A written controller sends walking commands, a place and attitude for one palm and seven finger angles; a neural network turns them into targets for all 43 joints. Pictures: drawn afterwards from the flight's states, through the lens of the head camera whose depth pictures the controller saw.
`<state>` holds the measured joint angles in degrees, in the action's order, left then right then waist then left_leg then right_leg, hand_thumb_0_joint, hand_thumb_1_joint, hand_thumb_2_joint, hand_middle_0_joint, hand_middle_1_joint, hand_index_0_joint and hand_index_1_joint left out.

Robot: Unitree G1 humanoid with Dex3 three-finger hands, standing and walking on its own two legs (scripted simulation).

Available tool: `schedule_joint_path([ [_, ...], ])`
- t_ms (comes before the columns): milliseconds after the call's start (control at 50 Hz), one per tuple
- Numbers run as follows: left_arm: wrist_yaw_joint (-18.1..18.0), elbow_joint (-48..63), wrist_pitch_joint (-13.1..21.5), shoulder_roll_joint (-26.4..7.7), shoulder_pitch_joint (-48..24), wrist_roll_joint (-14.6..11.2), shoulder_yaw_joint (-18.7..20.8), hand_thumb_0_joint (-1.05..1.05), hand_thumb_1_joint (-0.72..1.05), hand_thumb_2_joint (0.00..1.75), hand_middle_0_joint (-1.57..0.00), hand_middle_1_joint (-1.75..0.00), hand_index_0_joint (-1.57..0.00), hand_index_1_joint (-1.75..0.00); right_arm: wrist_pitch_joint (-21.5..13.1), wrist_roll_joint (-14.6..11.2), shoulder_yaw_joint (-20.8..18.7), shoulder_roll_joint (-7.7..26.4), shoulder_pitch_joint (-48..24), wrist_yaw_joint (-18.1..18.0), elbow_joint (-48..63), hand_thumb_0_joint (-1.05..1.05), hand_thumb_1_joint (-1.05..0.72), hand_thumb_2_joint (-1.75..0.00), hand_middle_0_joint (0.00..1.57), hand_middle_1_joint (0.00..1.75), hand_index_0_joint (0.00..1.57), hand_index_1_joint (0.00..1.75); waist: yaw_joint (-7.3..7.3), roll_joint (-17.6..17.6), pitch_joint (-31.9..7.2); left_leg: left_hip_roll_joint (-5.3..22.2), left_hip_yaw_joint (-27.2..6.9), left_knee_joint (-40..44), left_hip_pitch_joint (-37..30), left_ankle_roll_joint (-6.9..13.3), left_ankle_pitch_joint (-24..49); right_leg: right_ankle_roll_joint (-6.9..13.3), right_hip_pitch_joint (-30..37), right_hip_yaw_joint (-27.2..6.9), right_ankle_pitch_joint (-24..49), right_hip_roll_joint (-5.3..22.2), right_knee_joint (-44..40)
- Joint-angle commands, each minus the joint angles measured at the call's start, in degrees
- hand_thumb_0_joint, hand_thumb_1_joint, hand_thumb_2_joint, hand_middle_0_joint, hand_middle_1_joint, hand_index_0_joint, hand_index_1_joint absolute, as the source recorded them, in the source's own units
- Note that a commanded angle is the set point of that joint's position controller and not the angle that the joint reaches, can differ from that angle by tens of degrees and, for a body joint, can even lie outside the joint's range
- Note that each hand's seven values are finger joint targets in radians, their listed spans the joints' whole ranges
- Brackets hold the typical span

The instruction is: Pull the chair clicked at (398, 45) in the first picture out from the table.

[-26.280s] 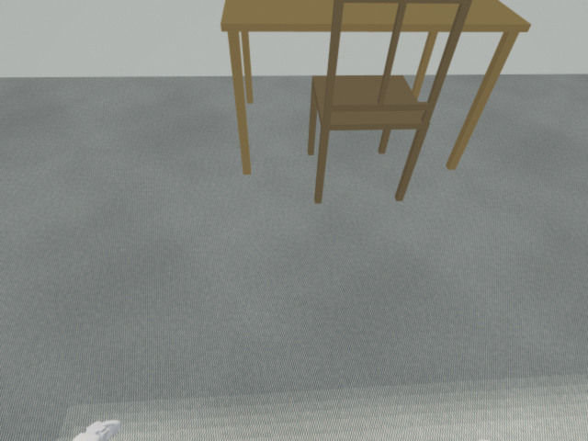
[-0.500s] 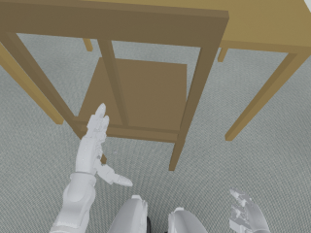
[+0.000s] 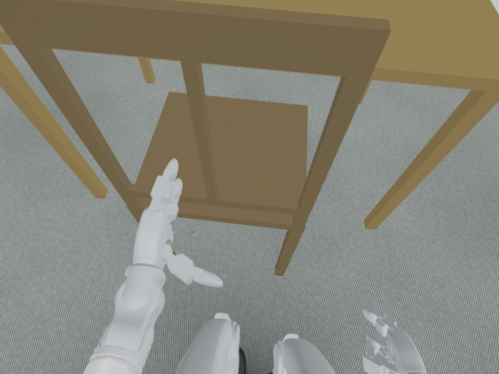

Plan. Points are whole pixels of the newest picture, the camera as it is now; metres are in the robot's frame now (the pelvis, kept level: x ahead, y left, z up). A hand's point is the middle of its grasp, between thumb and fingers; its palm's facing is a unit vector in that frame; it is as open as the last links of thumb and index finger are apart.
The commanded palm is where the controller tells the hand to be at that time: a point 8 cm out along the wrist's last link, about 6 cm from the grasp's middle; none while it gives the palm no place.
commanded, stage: aim the fingers beside a spindle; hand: left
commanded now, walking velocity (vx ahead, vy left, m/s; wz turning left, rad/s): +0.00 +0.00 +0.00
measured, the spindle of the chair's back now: (204, 146) +0.47 +0.11 +0.05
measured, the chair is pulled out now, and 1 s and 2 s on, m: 0.00 0.00 0.00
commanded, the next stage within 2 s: push the fingers through the gap in 1.04 s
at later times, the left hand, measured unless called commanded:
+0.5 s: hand (199, 239) +0.31 +0.10 +0.02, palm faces -0.08 -1.00 -0.01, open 16.9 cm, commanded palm +0.30 +0.15 +0.03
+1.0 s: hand (201, 235) +0.32 +0.10 +0.01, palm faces -0.06 -1.00 -0.03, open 16.9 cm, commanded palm +0.30 +0.14 +0.02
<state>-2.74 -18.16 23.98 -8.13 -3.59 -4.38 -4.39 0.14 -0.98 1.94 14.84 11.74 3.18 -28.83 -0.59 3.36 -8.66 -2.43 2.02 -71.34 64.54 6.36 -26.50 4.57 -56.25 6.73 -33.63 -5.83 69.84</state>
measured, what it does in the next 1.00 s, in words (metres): stands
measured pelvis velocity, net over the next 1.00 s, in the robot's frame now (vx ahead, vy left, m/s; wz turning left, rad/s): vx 0.01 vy -0.01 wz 0.00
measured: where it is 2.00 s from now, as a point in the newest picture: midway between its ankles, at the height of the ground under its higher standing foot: outside the picture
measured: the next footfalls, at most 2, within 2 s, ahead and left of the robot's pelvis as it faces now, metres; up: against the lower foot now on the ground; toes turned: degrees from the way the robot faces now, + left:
none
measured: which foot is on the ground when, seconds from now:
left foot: down 0.00-1.00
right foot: down 0.00-1.00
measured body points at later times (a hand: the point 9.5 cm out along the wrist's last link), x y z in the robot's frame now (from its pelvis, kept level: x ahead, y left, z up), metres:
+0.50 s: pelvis +0.00 +0.01 +0.00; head +0.10 +0.02 +0.44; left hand +0.31 +0.16 +0.02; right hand +0.17 -0.23 -0.10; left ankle +0.07 +0.05 -0.63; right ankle +0.00 -0.08 -0.63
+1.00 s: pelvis +0.01 -0.01 +0.00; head +0.10 +0.01 +0.44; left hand +0.32 +0.15 +0.02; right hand +0.18 -0.24 -0.10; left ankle +0.07 +0.05 -0.63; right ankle +0.00 -0.08 -0.63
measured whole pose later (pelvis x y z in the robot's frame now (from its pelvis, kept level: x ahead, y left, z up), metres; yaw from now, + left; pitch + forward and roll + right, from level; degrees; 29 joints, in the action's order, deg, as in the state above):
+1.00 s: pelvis +0.01 -0.01 +0.00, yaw +0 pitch +20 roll -4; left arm -1.5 -19.1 23.2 -8.0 -3.5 -4.5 -5.0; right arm 0.6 -0.9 2.0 14.7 11.6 2.9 -28.8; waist -0.8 2.9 -9.0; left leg -2.4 1.5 -71.2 64.6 5.9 -26.8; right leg 5.1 -56.1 7.1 -33.9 -6.0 69.5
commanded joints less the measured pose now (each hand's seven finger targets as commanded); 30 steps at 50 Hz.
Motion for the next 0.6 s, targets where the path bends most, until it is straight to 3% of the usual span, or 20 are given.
schedule_joint_path([
  [0,3.0,10.4,2.1,-0.1,-10.1,-1.0,-2.4,0.00,-0.50,0.30,-0.06,-0.08,-0.06,-0.08,-2.2,-0.4,-3.4,8.2,-0.5,-0.8,7.8,0.00,-0.90,-0.90,0.20,0.30,0.20,0.30,-2.78,-3.2,-18.3,3.1,-11.2,9.3,-24.1,-4.2,8.1,-2.5,-0.3,-6.8,10.0,3.1,-12.2],
  [20,2.9,12.8,2.7,-0.7,-12.0,-1.1,-2.2,0.00,-0.50,0.30,-0.06,-0.08,-0.06,-0.08,-2.4,-0.3,-3.5,8.2,-0.3,-0.9,7.7,0.00,-0.90,-0.90,0.20,0.30,0.20,0.30,-2.59,-2.0,-19.4,3.0,-11.4,9.4,-25.4,-4.5,9.3,-2.2,-0.2,-6.5,10.8,3.1,-11.9],
  [40,2.3,14.7,3.5,-2.9,-11.1,-1.2,0.3,0.00,-0.50,0.30,-0.06,-0.08,-0.06,-0.08,-2.7,-0.1,-3.7,8.2,0.2,-1.0,7.7,0.00,-0.90,-0.90,0.20,0.30,0.20,0.30,-1.46,-1.0,-21.4,3.0,-11.5,9.6,-26.8,-4.9,10.5,-1.9,0.5,-6.4,11.3,3.0,-11.6],
  [100,0.1,17.5,5.0,-3.6,-11.2,-0.6,1.1,0.00,-0.50,0.30,-0.06,-0.08,-0.06,-0.08,-3.0,0.5,-3.6,8.2,0.2,-0.6,7.3,0.00,-0.90,-0.90,0.20,0.30,0.20,0.30,-1.45,1.8,-21.5,3.9,-14.1,10.5,-30.7,-6.2,12.7,-1.7,-2.7,-5.4,11.6,2.8,-9.9],
  [200,-1.7,11.4,4.6,-2.4,-9.0,1.1,1.2,0.00,-0.50,0.30,-0.06,-0.08,-0.06,-0.08,-2.3,1.0,-3.5,8.2,-0.2,0.0,6.6,0.00,-0.90,-0.90,0.20,0.30,0.20,0.30,-2.04,-0.9,-18.7,3.8,-13.8,10.4,-27.4,-5.8,9.6,-1.8,-3.6,-5.2,10.2,2.8,-9.6],
  [280,0.9,8.1,2.4,0.8,-7.6,0.6,-2.1,0.00,-0.50,0.30,-0.06,-0.08,-0.06,-0.08,-1.5,0.4,-3.5,8.3,-0.9,0.0,7.5,0.00,-0.90,-0.90,0.20,0.30,0.20,0.30,-2.32,-3.3,-18.4,3.5,-12.5,10.1,-24.9,-5.0,7.1,-2.0,-2.3,-5.6,9.2,2.9,-10.9],
  [320,1.9,9.7,2.0,1.2,-9.9,0.0,-3.0,0.00,-0.50,0.30,-0.06,-0.08,-0.06,-0.08,-1.5,0.2,-3.6,8.3,-0.6,-0.2,7.8,0.00,-0.90,-0.90,0.20,0.30,0.20,0.30,-2.47,-2.1,-19.3,3.6,-13.1,10.3,-26.4,-5.1,7.7,-2.0,-2.6,-5.4,9.5,3.0,-10.7],
  [340,1.8,11.7,2.4,-1.0,-10.4,-0.3,-1.0,0.00,-0.50,0.30,-0.06,-0.08,-0.06,-0.08,-1.5,0.2,-3.7,8.4,-0.3,-0.5,7.9,0.00,-0.90,-0.90,0.20,0.30,0.20,0.30,-1.71,-1.2,-20.5,3.6,-13.2,10.5,-27.3,-5.4,8.8,-1.8,-2.0,-5.6,10.0,2.9,-10.6],
  [420,0.0,20.4,4.7,-3.2,-10.4,-0.7,0.8,0.00,-0.50,0.30,-0.06,-0.08,-0.06,-0.08,-2.2,0.6,-3.9,8.1,0.4,-0.5,8.0,0.00,-0.90,-0.90,0.20,0.30,0.20,0.30,-0.88,1.9,-24.9,4.1,-15.0,10.8,-33.3,-6.9,14.9,-1.6,-2.0,-5.2,13.0,2.7,-9.5],
  [440,-0.6,20.0,5.0,-2.6,-8.1,-0.6,0.7,0.00,-0.50,0.30,-0.06,-0.08,-0.06,-0.08,-2.3,0.7,-3.8,7.9,0.1,-0.3,8.0,0.00,-0.90,-0.90,0.20,0.30,0.20,0.30,-0.66,1.9,-23.8,4.4,-15.5,11.2,-33.7,-7.3,15.0,-1.6,-2.6,-5.1,12.9,2.7,-9.3],
  [520,-1.4,12.4,3.9,-1.1,-8.8,0.8,-0.6,0.00,-0.50,0.30,-0.06,-0.08,-0.06,-0.08,-1.8,0.8,-3.3,7.8,-0.7,-0.3,6.7,0.00,-0.90,-0.90,0.20,0.30,0.20,0.30,-2.91,-2.2,-17.0,3.9,-13.5,10.1,-26.3,-5.4,9.0,-1.9,-3.4,-5.2,10.3,2.7,-10.3],
  [580,-0.1,7.6,2.3,0.7,-9.0,1.2,-2.5,0.00,-0.50,0.30,-0.06,-0.08,-0.06,-0.08,-1.4,0.5,-3.1,7.8,-1.1,-0.3,6.9,0.00,-0.90,-0.90,0.20,0.30,0.20,0.30,-3.12,-3.4,-15.9,3.1,-12.1,9.5,-22.7,-4.6,5.3,-2.0,-3.0,-5.8,8.0,3.0,-11.2],
])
